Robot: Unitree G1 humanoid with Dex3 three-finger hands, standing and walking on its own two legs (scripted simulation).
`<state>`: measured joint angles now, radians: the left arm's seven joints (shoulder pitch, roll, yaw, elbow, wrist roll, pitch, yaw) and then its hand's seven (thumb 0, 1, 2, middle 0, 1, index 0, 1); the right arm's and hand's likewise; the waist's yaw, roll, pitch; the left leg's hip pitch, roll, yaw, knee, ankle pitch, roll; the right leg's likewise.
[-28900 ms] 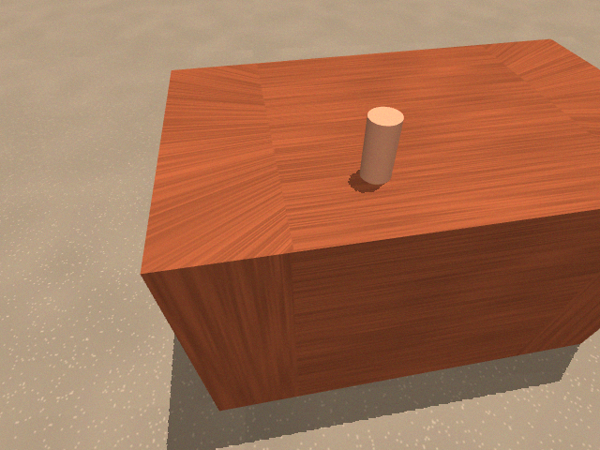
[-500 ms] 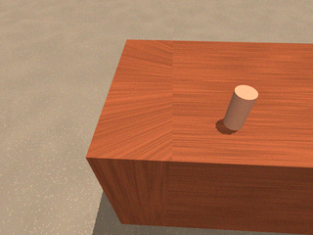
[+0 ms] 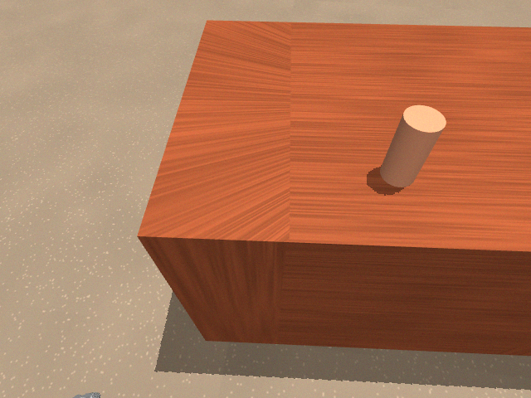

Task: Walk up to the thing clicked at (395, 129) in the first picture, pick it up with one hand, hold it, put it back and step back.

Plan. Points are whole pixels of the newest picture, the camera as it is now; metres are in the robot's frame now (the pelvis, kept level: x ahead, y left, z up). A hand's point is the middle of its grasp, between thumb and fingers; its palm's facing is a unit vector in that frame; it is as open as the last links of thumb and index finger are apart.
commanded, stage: step back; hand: right
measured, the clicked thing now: (409, 148) +0.52 -0.23 +0.05
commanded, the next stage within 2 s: none
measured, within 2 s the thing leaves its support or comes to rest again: neither
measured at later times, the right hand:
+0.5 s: hand out of the picture -0.05 -0.24 -0.15, palm faces +0.02 +0.90 -0.43, open 7.4 cm
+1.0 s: hand out of the picture -0.10 -0.24 -0.16, palm faces -0.03 +0.90 -0.43, open 7.4 cm
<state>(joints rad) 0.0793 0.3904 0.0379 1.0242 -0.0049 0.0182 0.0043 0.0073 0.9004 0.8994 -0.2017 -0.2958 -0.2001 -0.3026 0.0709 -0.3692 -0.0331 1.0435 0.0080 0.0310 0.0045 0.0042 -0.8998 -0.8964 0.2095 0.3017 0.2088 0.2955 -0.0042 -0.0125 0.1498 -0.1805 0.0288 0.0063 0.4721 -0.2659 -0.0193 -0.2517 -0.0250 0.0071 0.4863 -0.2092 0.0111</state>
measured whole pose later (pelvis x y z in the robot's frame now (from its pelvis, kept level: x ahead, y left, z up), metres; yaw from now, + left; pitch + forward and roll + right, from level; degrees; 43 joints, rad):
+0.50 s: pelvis -0.09 +0.04 -0.01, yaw -3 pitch -1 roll -1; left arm 0.09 0.39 0.06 0.86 0.02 0.06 0.01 0.01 0.90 0.90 -0.20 -0.30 -0.20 -0.30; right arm 0.18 -0.36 -0.05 0.91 -0.03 0.04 -0.02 0.01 -0.90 -0.90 0.21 0.30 0.21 0.30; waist -0.02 -0.04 0.20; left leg -0.25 0.02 0.01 0.60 -0.33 0.02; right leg -0.43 0.13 0.14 1.06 -0.50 0.01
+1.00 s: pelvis -0.20 +0.03 -0.02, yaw -1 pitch -3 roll +0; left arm 0.09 0.38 0.06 0.74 0.02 0.05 0.01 0.01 0.90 0.90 -0.20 -0.30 -0.20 -0.30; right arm 0.15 -0.39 -0.04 0.88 -0.02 0.03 -0.03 0.00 -0.90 -0.90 0.21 0.30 0.21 0.30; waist 0.01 -0.02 0.20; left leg -0.26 -0.04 -0.03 0.66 -0.35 0.01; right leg -0.38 0.00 0.00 0.69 -0.26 -0.02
